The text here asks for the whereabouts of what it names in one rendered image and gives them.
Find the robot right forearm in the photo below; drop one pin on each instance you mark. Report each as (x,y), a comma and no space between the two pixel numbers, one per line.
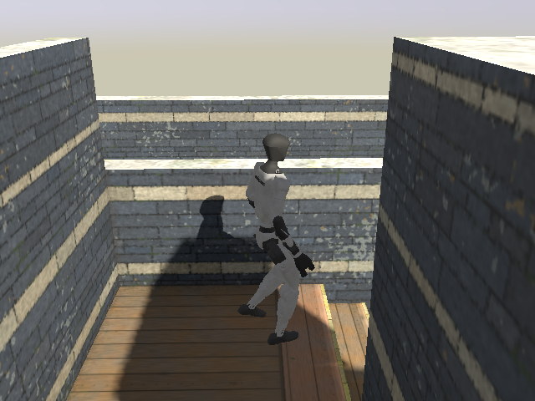
(279,224)

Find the right robot shin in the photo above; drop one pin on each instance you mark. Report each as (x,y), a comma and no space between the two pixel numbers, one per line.
(285,310)

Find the robot right upper arm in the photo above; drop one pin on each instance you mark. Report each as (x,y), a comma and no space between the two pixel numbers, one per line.
(280,189)

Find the robot left upper arm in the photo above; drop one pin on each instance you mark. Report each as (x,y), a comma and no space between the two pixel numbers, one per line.
(251,187)

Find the robot right hand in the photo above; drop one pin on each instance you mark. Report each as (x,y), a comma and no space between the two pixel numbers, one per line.
(303,262)

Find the humanoid robot head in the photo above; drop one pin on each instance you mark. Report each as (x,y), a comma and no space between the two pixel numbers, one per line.
(276,147)

